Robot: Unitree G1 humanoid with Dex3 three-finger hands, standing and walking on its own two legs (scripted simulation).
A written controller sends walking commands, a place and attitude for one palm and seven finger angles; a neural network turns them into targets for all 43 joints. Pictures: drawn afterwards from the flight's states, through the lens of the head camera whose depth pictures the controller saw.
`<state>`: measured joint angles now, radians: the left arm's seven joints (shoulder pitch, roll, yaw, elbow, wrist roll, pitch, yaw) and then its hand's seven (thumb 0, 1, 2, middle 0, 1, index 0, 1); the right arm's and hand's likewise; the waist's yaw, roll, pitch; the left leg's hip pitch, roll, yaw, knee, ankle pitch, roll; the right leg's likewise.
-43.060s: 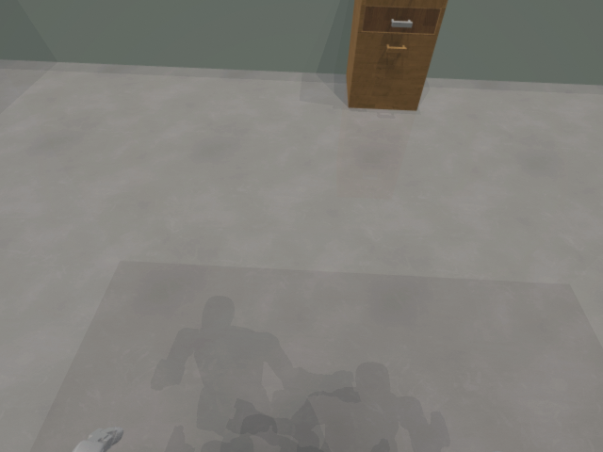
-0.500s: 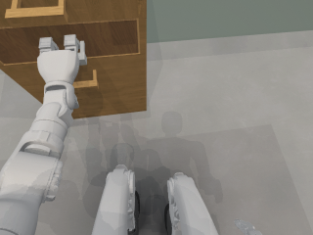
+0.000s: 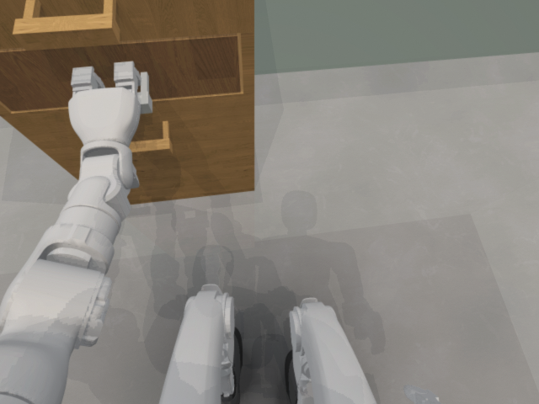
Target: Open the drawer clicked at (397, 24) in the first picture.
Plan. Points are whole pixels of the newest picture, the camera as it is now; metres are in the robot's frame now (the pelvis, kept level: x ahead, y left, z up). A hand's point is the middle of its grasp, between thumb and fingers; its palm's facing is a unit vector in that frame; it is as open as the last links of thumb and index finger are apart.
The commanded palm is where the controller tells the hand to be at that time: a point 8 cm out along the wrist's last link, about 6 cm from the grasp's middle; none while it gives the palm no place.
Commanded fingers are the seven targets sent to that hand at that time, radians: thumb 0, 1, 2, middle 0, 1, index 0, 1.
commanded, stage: lower the fingers behind the handle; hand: left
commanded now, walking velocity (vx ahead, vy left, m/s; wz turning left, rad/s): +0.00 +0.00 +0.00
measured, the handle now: (115, 93) +0.56 +0.26 +0.00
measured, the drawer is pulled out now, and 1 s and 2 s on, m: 0.00 0.00 0.00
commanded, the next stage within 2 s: lift the fingers back up to retry in 1.50 s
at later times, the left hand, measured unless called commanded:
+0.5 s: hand (122, 132) +0.51 +0.25 -0.02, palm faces +0.07 +0.04 -1.00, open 14.9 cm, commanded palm +0.47 +0.20 -0.08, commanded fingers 0.00 -0.50 0.30 -0.30 -1.20 -0.30 -1.20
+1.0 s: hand (123, 132) +0.51 +0.25 -0.02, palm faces +0.09 +0.05 -0.99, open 14.8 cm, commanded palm +0.47 +0.20 -0.12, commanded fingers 0.00 -0.50 0.30 -0.30 -1.20 -0.30 -1.20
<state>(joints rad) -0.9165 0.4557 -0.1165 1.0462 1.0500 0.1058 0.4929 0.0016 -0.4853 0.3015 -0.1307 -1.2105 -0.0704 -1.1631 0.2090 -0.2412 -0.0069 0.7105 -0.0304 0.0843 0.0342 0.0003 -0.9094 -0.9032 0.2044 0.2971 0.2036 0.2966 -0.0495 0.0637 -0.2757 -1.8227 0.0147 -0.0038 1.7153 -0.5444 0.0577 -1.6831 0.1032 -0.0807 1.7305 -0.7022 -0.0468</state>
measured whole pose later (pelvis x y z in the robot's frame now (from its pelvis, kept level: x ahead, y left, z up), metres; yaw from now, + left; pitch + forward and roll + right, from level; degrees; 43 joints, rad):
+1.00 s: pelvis -0.02 -0.01 -0.04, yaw +1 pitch +37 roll -4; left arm -1.01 0.47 -0.16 1.02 1.06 0.16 0.46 0.00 -0.49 0.30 -0.16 -1.23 -0.07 -1.24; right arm 0.13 -0.26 0.03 0.72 -0.02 0.10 0.01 0.00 -0.91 -0.90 0.20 0.30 0.20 0.30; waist -0.06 0.04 -0.28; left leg -1.95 0.00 -0.01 1.85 -0.54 0.05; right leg -1.80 0.08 -0.11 1.89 -0.73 -0.06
